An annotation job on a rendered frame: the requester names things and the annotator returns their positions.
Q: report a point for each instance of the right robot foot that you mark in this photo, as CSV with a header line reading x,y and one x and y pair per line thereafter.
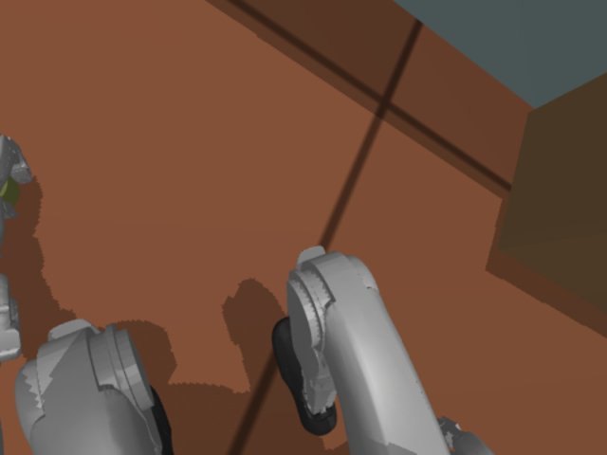
x,y
291,372

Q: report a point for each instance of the left robot arm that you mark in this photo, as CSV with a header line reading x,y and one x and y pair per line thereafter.
x,y
10,330

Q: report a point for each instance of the left robot hand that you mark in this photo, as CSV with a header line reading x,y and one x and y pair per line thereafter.
x,y
12,163

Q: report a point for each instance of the right robot hand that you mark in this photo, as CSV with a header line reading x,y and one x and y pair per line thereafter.
x,y
463,443

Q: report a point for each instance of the left robot foot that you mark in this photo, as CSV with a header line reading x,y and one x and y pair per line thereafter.
x,y
163,426

